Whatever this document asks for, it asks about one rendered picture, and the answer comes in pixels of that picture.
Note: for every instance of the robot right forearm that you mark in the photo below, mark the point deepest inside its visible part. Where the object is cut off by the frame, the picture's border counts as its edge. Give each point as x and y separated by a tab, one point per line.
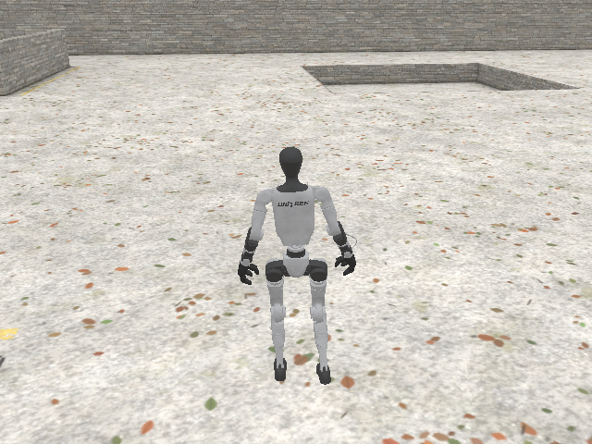
343	244

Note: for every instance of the robot right thigh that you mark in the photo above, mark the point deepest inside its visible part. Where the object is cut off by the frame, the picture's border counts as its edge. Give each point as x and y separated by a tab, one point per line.
318	283

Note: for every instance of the robot left hand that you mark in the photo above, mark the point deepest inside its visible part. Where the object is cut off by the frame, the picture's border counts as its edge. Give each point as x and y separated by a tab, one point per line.
243	270

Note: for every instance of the robot left forearm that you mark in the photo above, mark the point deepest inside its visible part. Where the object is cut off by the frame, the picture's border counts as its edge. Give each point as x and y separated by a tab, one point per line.
248	250

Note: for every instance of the robot left upper arm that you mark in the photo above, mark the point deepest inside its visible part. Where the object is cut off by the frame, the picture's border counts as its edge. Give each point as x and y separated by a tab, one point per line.
259	211

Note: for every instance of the left robot foot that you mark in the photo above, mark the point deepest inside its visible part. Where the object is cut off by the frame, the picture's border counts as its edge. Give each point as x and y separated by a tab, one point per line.
280	373

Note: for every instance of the robot right hand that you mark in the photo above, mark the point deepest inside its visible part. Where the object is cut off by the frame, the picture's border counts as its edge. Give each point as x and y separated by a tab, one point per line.
346	261

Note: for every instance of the robot right upper arm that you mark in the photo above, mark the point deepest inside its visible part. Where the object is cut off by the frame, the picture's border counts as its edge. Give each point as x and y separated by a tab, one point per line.
321	194

